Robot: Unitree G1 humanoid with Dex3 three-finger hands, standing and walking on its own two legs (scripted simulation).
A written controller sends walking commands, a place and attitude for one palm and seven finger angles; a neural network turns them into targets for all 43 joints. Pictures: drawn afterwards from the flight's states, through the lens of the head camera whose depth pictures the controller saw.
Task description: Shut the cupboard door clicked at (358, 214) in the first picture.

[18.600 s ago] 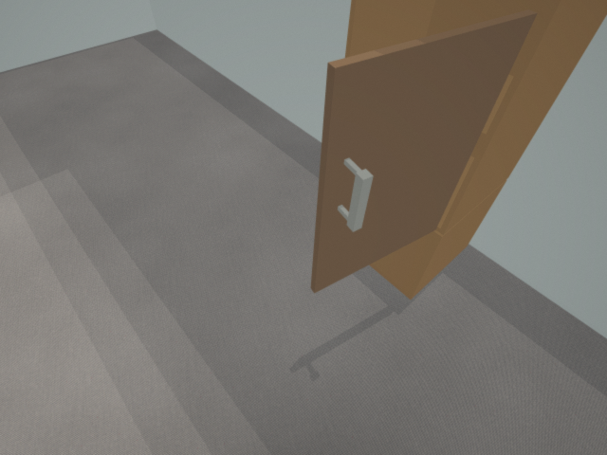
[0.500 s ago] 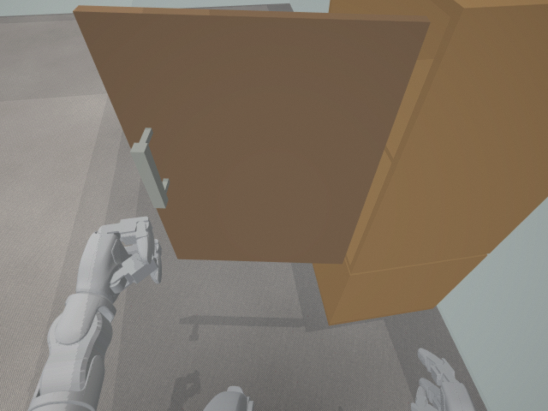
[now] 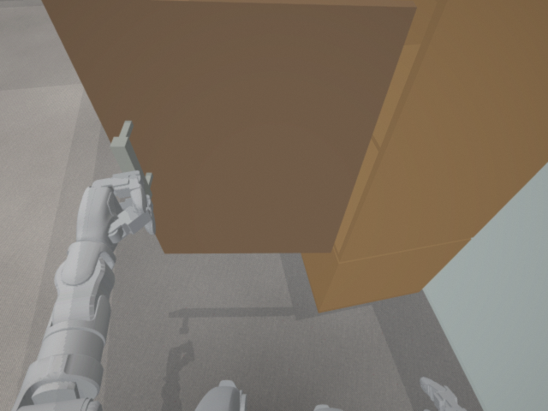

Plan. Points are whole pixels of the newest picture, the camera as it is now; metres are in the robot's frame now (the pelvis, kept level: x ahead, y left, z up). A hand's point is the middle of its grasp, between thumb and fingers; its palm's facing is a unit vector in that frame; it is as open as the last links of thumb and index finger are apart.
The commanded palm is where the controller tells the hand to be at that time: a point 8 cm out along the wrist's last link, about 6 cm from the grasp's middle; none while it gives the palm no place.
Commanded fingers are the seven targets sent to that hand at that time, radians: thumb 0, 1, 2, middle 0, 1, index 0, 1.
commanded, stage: bring the fist close to the handle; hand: left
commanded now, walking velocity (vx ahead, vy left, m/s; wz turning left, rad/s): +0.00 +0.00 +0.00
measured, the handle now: (136, 163) +0.48 +0.24 +0.07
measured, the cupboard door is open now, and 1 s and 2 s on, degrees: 79 73 63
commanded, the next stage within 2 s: push the door shut along its arc in 0.26 s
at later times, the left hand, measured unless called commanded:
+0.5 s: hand (147, 212) +0.38 +0.20 +0.07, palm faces +0.00 -1.00 -0.02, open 3.1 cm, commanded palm +0.37 +0.25 +0.07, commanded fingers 0.00 0.90 0.90 -1.30 -1.50 -1.30 -1.50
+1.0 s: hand (159, 179) +0.44 +0.19 +0.07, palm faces -0.13 -0.99 +0.00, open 3.1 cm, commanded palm +0.44 +0.24 +0.07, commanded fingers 0.00 0.90 0.90 -1.30 -1.50 -1.30 -1.50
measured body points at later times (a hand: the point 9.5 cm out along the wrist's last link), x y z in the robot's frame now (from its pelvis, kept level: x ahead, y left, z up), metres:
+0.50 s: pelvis +0.00 +0.00 +0.00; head +0.05 +0.01 +0.45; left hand +0.38 +0.25 +0.07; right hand +0.13 -0.26 -0.10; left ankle +0.06 +0.10 -0.68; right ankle -0.02 -0.12 -0.68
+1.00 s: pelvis -0.01 +0.00 -0.02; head +0.08 +0.02 +0.43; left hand +0.44 +0.25 +0.07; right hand +0.06 -0.27 -0.12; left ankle +0.06 +0.10 -0.68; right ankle -0.02 -0.12 -0.68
